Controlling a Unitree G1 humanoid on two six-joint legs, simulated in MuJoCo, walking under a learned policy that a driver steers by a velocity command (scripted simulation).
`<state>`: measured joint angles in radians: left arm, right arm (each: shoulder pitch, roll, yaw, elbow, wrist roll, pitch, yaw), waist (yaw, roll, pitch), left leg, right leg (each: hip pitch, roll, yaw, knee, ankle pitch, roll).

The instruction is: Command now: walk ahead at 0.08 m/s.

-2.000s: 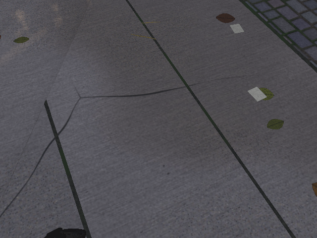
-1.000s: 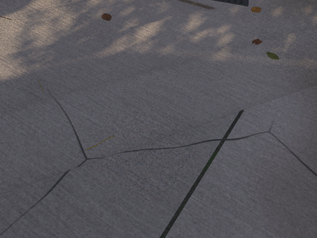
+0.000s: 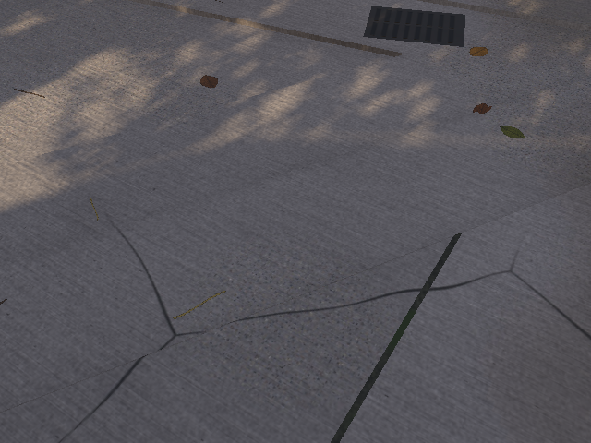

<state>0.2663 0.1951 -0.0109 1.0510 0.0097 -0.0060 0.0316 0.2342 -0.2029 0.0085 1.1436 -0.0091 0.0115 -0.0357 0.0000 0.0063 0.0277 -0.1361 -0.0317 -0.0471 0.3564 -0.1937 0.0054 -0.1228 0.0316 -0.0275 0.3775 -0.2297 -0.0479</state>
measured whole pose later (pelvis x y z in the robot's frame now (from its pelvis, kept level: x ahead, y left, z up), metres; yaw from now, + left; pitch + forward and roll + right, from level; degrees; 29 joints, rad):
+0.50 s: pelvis +0.15 +0.07 +0.00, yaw +0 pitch +2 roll +0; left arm 0.18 0.24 0.05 0.94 0.04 -0.07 -0.05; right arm 0.39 -0.20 -0.04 1.06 -0.03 -0.10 0.01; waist -0.03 -0.03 -0.04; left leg -0.12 -0.04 0.09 0.35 -0.27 0.06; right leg -0.57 -0.06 0.00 1.13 -0.19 -0.09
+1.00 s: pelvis +0.56 +0.03 -0.01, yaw +6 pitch +0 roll -2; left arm 0.35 0.25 0.07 1.01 0.03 -0.10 -0.02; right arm 0.26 -0.24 -0.06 0.92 -0.02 -0.06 0.03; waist 0.00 0.03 0.03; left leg -0.58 0.10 -0.04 1.28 -0.17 0.13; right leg -0.15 0.06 -0.20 0.42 -0.27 -0.09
